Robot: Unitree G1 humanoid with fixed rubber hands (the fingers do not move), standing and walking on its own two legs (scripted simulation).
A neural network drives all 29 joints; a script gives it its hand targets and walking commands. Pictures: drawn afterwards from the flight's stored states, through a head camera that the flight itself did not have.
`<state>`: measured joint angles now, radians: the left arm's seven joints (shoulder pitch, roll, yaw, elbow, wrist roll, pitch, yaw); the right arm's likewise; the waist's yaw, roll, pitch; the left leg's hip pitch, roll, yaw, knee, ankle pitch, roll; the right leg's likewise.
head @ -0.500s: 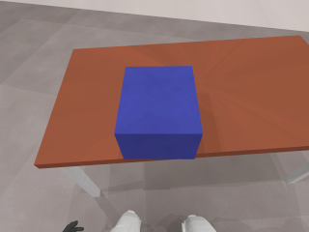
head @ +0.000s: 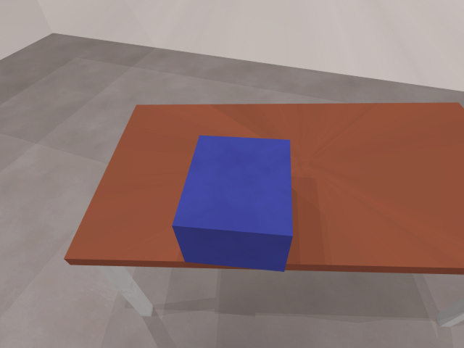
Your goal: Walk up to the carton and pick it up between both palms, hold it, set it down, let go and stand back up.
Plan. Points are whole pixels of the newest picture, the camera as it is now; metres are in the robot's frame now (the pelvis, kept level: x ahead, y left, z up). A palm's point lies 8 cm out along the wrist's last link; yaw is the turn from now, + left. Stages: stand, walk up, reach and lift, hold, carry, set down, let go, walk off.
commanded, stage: walk up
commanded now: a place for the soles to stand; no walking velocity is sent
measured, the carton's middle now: (239, 199) +0.48 +0.02 -0.10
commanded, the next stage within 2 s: reach and lift in 1.32 s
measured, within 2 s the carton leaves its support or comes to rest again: neither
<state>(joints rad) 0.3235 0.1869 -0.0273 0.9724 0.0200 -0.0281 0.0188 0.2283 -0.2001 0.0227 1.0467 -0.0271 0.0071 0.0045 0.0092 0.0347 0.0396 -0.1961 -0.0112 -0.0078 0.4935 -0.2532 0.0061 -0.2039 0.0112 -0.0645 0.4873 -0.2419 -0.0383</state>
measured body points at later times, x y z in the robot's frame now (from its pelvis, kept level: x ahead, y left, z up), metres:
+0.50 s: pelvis +0.02 +0.02 +0.00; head +0.03 +0.02 +0.45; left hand +0.04 +0.25 -0.15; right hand +0.06 -0.22 -0.16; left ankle +0.01 +0.11 -0.74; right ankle +0.02 -0.09 -0.74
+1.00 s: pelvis +0.03 +0.04 +0.00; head +0.04 +0.04 +0.45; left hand +0.04 +0.27 -0.16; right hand +0.05 -0.20 -0.16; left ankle +0.01 +0.12 -0.74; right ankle +0.02 -0.09 -0.74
